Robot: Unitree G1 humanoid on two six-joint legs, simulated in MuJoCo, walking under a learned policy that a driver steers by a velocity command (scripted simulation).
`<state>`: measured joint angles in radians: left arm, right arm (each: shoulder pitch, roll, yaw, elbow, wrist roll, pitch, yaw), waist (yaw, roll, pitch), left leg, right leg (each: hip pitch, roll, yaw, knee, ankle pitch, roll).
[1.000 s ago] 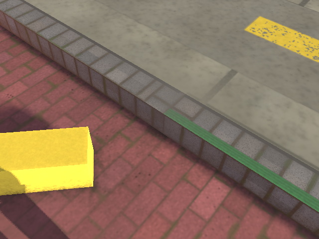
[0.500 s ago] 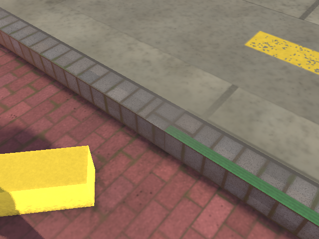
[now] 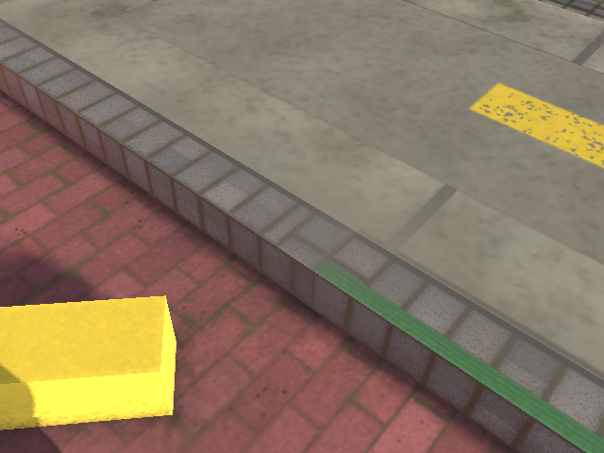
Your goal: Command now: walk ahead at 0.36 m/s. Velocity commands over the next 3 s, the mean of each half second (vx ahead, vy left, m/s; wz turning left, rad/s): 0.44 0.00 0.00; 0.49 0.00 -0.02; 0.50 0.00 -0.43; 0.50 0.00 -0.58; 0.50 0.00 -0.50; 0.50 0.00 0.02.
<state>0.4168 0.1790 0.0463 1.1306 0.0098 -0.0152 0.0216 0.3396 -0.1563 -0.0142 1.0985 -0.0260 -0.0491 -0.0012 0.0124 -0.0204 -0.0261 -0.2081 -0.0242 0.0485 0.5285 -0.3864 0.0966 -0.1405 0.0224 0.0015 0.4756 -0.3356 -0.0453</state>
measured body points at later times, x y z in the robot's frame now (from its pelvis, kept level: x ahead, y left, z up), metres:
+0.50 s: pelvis +0.24 -0.02 -0.02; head +0.27 -0.02 +0.43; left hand +0.38 +0.22 -0.14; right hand +0.16 -0.24 -0.17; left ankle +0.05 +0.09 -0.65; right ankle +0.33 -0.07 -0.74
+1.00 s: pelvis +0.53 +0.02 -0.01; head +0.57 +0.03 +0.43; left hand +0.44 +0.25 -0.16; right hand +0.72 -0.19 -0.13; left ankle +0.64 +0.10 -0.74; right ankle +0.34 -0.08 -0.70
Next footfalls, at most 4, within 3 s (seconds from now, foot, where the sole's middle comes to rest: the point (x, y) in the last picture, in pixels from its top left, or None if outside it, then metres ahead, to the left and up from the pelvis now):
0.42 right None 0.37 -0.08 -0.77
0.96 left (265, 401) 0.68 0.10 -0.77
1.58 right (367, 254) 1.01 -0.14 -0.62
2.14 left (387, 159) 1.40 -0.23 -0.62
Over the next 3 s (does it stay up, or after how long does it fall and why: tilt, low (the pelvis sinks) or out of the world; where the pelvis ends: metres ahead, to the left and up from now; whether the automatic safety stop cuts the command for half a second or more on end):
stays up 1.49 -0.53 0.16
